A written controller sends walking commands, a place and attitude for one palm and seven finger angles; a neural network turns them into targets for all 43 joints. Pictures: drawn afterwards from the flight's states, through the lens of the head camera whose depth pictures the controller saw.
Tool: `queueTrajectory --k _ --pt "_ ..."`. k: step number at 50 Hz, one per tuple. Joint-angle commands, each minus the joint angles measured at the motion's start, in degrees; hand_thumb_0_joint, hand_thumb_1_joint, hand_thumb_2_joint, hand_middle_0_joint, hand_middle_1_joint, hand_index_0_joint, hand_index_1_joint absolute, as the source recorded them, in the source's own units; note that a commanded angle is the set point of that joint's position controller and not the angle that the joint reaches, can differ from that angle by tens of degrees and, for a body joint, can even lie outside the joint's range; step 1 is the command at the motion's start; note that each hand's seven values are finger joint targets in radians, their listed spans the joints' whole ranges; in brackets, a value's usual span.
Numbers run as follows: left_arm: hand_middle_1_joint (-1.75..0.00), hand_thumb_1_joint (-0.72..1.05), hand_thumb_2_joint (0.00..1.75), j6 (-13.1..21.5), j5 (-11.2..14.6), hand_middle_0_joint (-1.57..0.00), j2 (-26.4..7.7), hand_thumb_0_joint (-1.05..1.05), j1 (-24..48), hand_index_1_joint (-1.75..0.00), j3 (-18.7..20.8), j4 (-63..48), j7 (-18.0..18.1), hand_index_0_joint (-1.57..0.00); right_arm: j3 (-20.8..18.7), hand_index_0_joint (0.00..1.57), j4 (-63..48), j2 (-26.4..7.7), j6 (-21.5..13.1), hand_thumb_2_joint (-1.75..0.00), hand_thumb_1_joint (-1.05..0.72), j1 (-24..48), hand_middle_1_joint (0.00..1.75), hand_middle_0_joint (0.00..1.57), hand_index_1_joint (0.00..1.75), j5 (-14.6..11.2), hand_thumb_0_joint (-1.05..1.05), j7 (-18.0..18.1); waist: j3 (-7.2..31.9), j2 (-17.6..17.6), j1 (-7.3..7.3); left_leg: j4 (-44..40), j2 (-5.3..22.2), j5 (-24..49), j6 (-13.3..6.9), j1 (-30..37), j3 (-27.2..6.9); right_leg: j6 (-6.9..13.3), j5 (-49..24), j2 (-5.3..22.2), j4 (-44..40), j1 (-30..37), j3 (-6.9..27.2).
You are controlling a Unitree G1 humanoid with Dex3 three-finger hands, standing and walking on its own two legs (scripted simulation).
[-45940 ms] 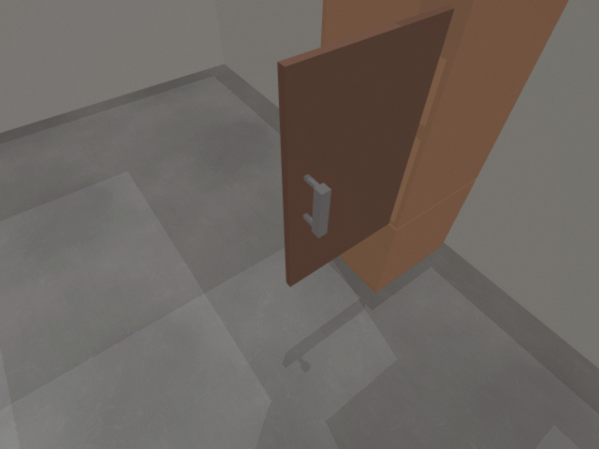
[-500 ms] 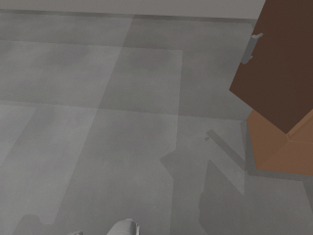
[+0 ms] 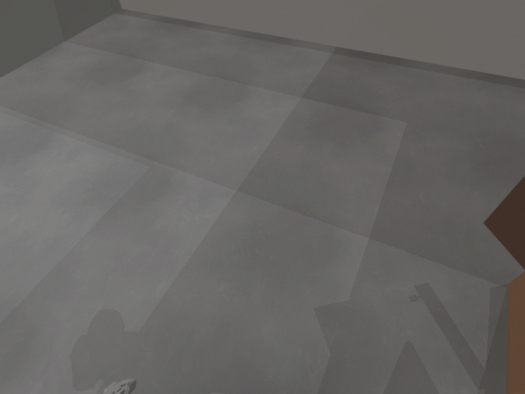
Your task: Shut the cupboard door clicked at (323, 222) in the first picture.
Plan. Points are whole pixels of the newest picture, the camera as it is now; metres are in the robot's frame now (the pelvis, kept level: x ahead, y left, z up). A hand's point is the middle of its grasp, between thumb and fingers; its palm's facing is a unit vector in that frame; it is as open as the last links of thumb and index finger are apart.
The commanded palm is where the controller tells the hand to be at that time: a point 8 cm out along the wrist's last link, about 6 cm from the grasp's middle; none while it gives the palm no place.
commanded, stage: walk to a spot facing it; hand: left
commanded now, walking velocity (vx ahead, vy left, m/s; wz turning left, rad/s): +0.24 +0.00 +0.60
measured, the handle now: out of the picture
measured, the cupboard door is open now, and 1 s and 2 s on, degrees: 42 42 42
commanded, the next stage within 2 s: turn to face it in 0.30 s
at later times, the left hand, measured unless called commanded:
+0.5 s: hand out of the picture +0.06 +0.20 -0.18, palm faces +0.35 -0.91 -0.23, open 7.3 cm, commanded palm none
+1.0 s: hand (167, 336) +0.24 +0.21 -0.16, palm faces +0.08 -0.97 -0.21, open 7.3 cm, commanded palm none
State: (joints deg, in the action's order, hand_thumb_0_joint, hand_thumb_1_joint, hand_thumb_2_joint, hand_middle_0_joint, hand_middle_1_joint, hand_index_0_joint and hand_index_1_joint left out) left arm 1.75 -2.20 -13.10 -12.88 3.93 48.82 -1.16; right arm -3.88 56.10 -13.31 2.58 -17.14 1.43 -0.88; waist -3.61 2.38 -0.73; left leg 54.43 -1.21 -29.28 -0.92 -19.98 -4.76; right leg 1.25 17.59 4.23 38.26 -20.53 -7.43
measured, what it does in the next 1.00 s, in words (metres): walks ahead: left foot, then right foot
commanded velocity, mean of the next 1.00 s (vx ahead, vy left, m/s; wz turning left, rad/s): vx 0.01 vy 0.00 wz -0.16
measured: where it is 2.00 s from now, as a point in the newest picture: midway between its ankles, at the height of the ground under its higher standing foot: outside the picture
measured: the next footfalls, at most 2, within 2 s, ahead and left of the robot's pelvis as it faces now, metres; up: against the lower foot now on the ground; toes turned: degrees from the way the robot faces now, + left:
left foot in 0.38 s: +0.22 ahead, +0.12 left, +0.00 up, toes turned +21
right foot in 0.76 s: +0.26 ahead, -0.10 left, +0.00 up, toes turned +5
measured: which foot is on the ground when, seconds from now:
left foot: up 0.00-0.36, down 0.38-0.78, up 0.80-1.00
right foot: down 0.00-0.38, up 0.40-0.74, down 0.76-1.00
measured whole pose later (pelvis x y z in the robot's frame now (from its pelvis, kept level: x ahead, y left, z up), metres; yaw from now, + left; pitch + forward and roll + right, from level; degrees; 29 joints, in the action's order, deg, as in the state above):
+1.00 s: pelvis +0.20 +0.02 +0.01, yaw +1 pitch +1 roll +0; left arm -2.5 -2.0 -9.8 -13.9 4.4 53.7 0.4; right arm -3.8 53.7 -12.9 3.2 -9.7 0.3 1.7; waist -4.7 -0.7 1.1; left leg 49.9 1.0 -27.0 2.8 -22.8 1.9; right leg 0.1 14.4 -1.0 29.7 -16.3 4.0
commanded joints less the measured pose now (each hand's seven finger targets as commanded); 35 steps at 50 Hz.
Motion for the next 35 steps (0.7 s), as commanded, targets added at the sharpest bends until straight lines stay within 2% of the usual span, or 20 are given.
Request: queueTrajectory --k 1,2,3,6,10,12,13,15,16,17,18,19,20,21,22,23,25,27,31,35 --pt "-0.30 0.90 0.90 1.5 0.5 -0.20 -6.5 0.00 -4.4 -0.30 1.6 -0.7 2.1 -0.20 -1.2 0.20 -6.8 -3.5 -2.6 -0.90 -0.90 7.1 0.30 0.20 0.30 0.5 0.00 -0.9 -1.6 -9.3 0.94 20.9 5.8 11.1 0.3 -20.7 0.6 3.4 13.9 18.8 -28.4 9.1 19.3" --pt "-0.30 0.90 0.90 2.0 0.6 -0.20 -5.1 0.00 -4.5 -0.30 1.3 -0.3 2.1 -0.20 -0.9 0.20 -5.9 -2.0 -2.2 -0.90 -0.90 5.9 0.30 0.20 0.30 0.3 0.00 -1.2 -0.1 -9.3 0.43 19.6 5.7 13.6 0.7 -18.9 2.2 2.5 2.7 16.1 -26.7 10.1 11.5" --pt "-0.30 0.90 0.90 2.3 0.5 -0.20 -4.2 0.00 -5.9 -0.30 1.1 0.8 2.2 -0.20 -0.7 0.20 -5.4 -1.3 -2.2 -0.90 -0.90 5.2 0.30 0.20 0.30 0.1 0.00 -1.4 1.5 -10.9 0.46 17.7 5.5 14.1 1.0 -18.7 3.5 2.3 -7.5 14.8 -25.0 13.5 7.2" --pt "-0.30 0.90 0.90 2.6 0.6 -0.20 -3.4 0.00 -10.5 -0.30 0.6 3.4 2.6 -0.20 0.0 0.20 -6.0 0.3 -1.5 -0.90 -0.90 8.3 0.30 0.20 0.30 0.1 0.00 -1.6 1.6 -10.5 1.40 11.1 4.9 12.8 1.8 -20.1 7.0 2.3 -34.9 14.5 -20.7 19.8 -0.5" --pt "-0.30 0.90 0.90 2.1 0.6 -0.20 -4.3 0.00 -12.7 -0.30 0.7 4.8 3.0 -0.20 0.9 0.20 -7.9 1.4 -1.1 -0.90 -0.90 12.8 0.30 0.20 0.30 -0.1 0.00 -2.0 1.1 -11.2 2.11 -1.2 3.9 13.6 1.4 -18.1 11.0 1.7 -45.8 14.5 -18.4 23.9 -5.8" --pt "-0.30 0.90 0.90 1.8 0.5 -0.20 -4.9 0.00 -12.9 -0.30 0.8 5.0 3.1 -0.20 1.2 0.20 -9.0 1.0 -1.1 -0.90 -0.90 15.0 0.30 0.20 0.30 -0.1 0.00 -2.1 0.3 -11.9 2.36 -7.3 3.4 12.9 0.7 -16.1 12.4 2.0 -48.8 15.6 -16.8 24.5 -6.3" --pt "-0.30 0.90 0.90 1.7 0.5 -0.20 -5.6 0.00 -12.7 -0.30 0.9 5.0 3.1 -0.20 1.2 0.20 -9.4 0.6 -1.3 -0.90 -0.90 15.0 0.30 0.20 0.30 -0.1 0.00 -2.1 0.8 -11.8 2.18 -10.6 2.8 12.4 0.2 -13.6 13.2 2.3 -50.7 16.3 -14.8 24.5 -6.4" --pt "-0.30 0.90 0.90 1.4 0.6 -0.20 -7.6 0.00 -10.6 -0.30 1.7 3.8 3.1 -0.20 0.8 0.20 -9.5 -0.8 -1.6 -0.90 -0.90 11.6 0.30 0.20 0.30 0.0 0.00 -1.7 3.4 -12.8 0.14 -14.9 0.4 12.5 -1.4 -6.2 14.8 2.1 -56.1 17.1 -9.0 23.3 -7.7" --pt "-0.30 0.90 0.90 1.2 0.8 -0.20 -8.3 0.00 -9.9 -0.30 1.9 3.2 3.0 -0.20 0.5 0.20 -9.1 -2.1 -1.7 -0.90 -0.90 8.9 0.30 0.20 0.30 0.1 0.00 -1.4 4.7 -12.5 -1.26 -17.5 -0.9 15.2 -2.0 0.1 15.4 1.4 -55.3 16.5 -4.6 20.6 -9.0" --pt "-0.30 0.90 0.90 0.9 1.0 -0.20 -8.6 0.00 -9.1 -0.30 2.1 2.8 3.0 -0.20 -0.1 0.20 -8.2 -4.0 -1.9 -0.90 -0.90 4.3 0.30 0.20 0.30 0.3 0.00 -1.2 7.3 -10.2 -3.96 -22.5 -0.9 20.2 -2.6 8.8 14.4 0.2 -49.1 15.8 3.7 16.4 -9.6" --pt "-0.30 0.90 0.90 0.6 1.3 -0.20 -7.3 0.00 -9.2 -0.30 1.8 1.6 2.6 -0.20 -1.3 0.20 -7.5 -9.1 -2.2 -0.90 -0.90 -1.2 0.30 0.20 0.30 0.8 0.00 -0.8 12.1 -1.3 -6.37 -25.1 7.9 37.0 -6.3 22.8 3.8 -2.5 -28.2 11.6 18.4 4.4 -10.1" --pt "-0.30 0.90 0.90 0.2 2.2 -0.20 -3.9 0.00 -8.6 -0.30 1.1 -1.1 2.3 -0.20 -2.9 0.20 -7.0 -16.4 -2.3 -0.90 -0.90 -5.3 0.30 0.20 0.30 0.5 0.00 -0.1 16.8 13.1 -7.31 -26.4 26.3 67.6 -16.3 31.4 -20.0 -5.4 20.9 2.5 35.6 -11.7 -5.0" --pt "-0.30 0.90 0.90 -0.5 1.6 -0.20 -5.1 0.00 -6.0 -0.30 1.2 -3.0 3.3 -0.20 -2.2 0.20 -6.2 -16.5 -1.8 -0.90 -0.90 -6.8 0.30 0.20 0.30 -0.4 0.00 0.3 15.9 2.4 -6.92 -26.5 27.5 65.3 -17.6 27.8 -16.5 -4.1 20.2 3.1 37.8 -11.2 3.7" --pt "-0.30 0.90 0.90 -0.9 1.5 -0.20 -2.3 0.00 -7.3 -0.30 0.8 -2.1 3.6 -0.20 -1.6 0.20 -7.9 -14.7 -2.4 -0.90 -0.90 -2.1 0.30 0.20 0.30 -0.5 0.00 1.5 16.0 3.3 -4.34 -28.2 25.7 55.6 -15.8 23.9 -15.0 -4.5 17.4 3.0 38.2 -13.5 5.7" --pt "-0.30 0.90 0.90 -1.6 1.1 -0.20 -2.0 0.00 -7.1 -0.30 0.7 -0.3 3.6 -0.20 -0.7 0.20 -8.8 -11.8 -2.6 -0.90 -0.90 2.9 0.30 0.20 0.30 -0.3 0.00 2.0 13.1 6.8 -3.21 -31.7 23.3 42.7 -13.0 16.7 -11.4 -4.4 14.8 4.1 36.2 -11.8 7.2" --pt "-0.30 0.90 0.90 -2.2 1.0 -0.20 -2.0 0.00 -7.5 -0.30 0.5 1.0 3.0 -0.20 0.4 0.20 -9.6 -8.3 -2.8 -0.90 -0.90 7.3 0.30 0.20 0.30 -0.2 0.00 2.3 9.4 6.4 -1.31 -34.5 20.3 32.5 -11.3 10.0 -7.7 -4.3 11.4 4.5 32.9 -9.2 7.9" --pt "-0.30 0.90 0.90 -3.2 0.7 -0.20 -0.3 0.00 -9.8 -0.30 0.0 4.0 2.4 -0.20 1.5 0.20 -8.7 -5.9 -3.2 -0.90 -0.90 10.1 0.30 0.20 0.30 0.0 0.00 2.6 5.6 3.8 1.30 -38.4 17.0 22.0 -8.8 3.6 -3.4 -3.8 6.4 3.4 27.2 -5.0 7.6" --pt "-0.30 0.90 0.90 -3.8 0.7 -0.20 0.4 0.00 -10.5 -0.30 -0.7 5.5 2.4 -0.20 1.8 0.20 -7.3 -5.5 -3.2 -0.90 -0.90 10.4 0.30 0.20 0.30 0.0 0.00 2.6 4.0 3.6 2.07 -40.8 16.5 15.2 -8.2 0.0 -1.7 -3.3 5.9 2.4 19.3 -1.1 7.4" --pt "-0.30 0.90 0.90 -4.3 0.4 -0.20 0.4 0.00 -8.6 -0.30 -0.6 5.6 1.7 -0.20 1.0 0.20 -5.1 -6.1 -2.0 -0.90 -0.90 10.5 0.30 0.20 0.30 0.2 0.00 2.5 0.8 3.6 2.15 -40.8 17.4 7.1 -7.8 -0.9 1.1 -3.0 4.1 -0.8 9.2 1.3 4.8" --pt "-0.30 0.90 0.90 -3.8 0.5 -0.20 -0.6 0.00 -7.4 -0.30 0.4 4.3 1.0 -0.20 -0.3 0.20 -4.5 -7.2 -1.3 -0.90 -0.90 9.7 0.30 0.20 0.30 -0.1 0.00 2.5 2.0 3.1 2.39 -32.8 17.6 13.4 -6.1 2.9 5.5 -2.9 -2.9 -2.9 -2.4 4.4 3.1"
